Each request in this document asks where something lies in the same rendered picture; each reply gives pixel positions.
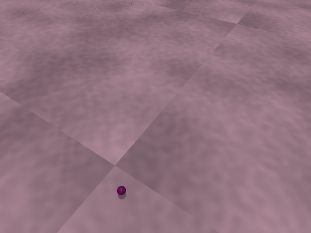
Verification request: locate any ball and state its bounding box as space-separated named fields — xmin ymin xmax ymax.
xmin=117 ymin=186 xmax=126 ymax=195

